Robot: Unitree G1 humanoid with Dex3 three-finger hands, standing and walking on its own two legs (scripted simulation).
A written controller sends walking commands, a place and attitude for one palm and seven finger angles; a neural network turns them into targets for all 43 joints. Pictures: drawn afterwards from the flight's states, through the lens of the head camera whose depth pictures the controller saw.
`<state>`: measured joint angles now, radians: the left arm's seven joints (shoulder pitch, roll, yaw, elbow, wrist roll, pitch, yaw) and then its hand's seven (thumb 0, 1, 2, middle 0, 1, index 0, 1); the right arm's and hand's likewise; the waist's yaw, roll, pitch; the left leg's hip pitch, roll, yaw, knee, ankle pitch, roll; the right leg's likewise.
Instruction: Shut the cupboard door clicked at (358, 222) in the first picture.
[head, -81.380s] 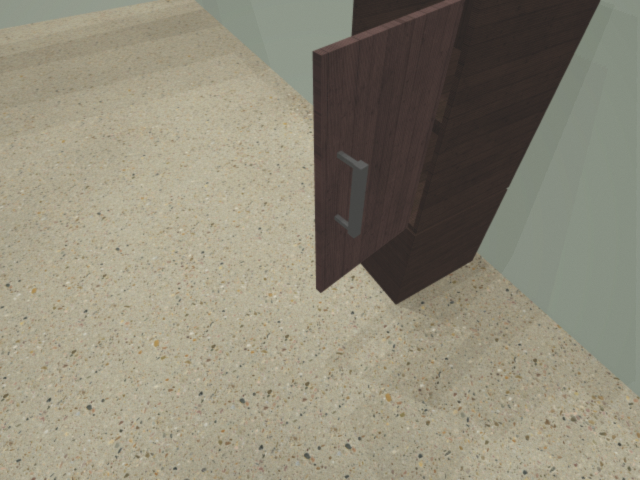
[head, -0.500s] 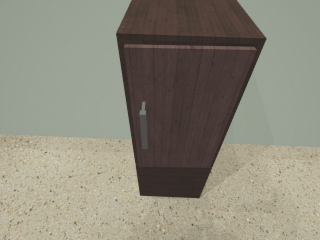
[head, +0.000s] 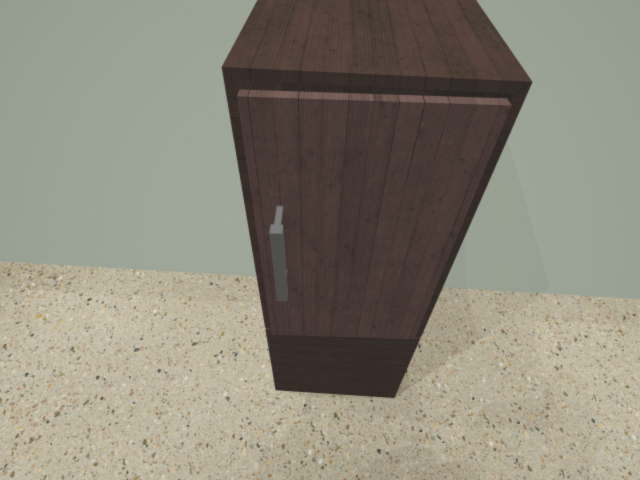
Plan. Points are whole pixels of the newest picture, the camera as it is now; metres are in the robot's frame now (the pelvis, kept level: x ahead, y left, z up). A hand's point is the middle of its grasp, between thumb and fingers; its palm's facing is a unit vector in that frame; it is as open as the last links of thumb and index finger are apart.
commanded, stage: shuffle to correct the standing spot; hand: left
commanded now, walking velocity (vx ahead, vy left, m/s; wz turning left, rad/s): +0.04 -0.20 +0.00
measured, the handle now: (280, 256) +0.46 +0.09 -0.02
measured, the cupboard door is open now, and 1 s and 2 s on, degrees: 2 2 2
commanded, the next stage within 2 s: come to a stop and stand still in 0.56 s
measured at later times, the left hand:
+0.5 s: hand out of the picture +0.02 +0.12 -0.19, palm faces +0.07 -0.99 -0.15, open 7.4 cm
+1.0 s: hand out of the picture +0.08 +0.06 -0.18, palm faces +0.01 -0.98 -0.21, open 7.3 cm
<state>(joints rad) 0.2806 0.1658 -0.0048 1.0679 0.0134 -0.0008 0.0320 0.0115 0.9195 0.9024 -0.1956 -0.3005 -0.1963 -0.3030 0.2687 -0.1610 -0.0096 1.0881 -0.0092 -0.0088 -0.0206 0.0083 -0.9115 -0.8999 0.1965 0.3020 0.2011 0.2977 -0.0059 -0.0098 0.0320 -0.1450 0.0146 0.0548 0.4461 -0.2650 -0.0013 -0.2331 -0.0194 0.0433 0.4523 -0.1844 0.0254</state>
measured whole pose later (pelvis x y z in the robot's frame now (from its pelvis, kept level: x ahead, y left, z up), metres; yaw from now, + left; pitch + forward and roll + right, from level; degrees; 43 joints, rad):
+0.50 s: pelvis +0.02 -0.05 -0.01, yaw +1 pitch +0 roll -1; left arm 0.32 0.15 0.05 0.98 0.03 0.05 0.02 0.01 0.91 0.90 -0.19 -0.30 -0.20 -0.30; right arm 0.24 -0.16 -0.04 1.04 -0.01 0.01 -0.06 0.01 -0.91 -0.90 0.20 0.30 0.20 0.30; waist 0.00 -0.04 0.04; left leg -0.26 0.03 0.08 0.62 -0.40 0.01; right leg -0.29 0.07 -0.01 0.55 -0.26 -0.06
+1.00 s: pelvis +0.02 -0.12 -0.01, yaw -1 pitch -1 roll +0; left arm 0.21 0.17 0.03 0.98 0.02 0.01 0.03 0.01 0.93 0.90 -0.20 -0.30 -0.20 -0.30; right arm 0.24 -0.18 -0.06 1.02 -0.01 0.03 -0.02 0.01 -0.91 -0.90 0.20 0.30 0.20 0.30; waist -0.01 -0.02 0.07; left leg -0.26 0.01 0.07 0.60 -0.37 -0.02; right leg -0.28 -0.08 -0.04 0.59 -0.28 0.04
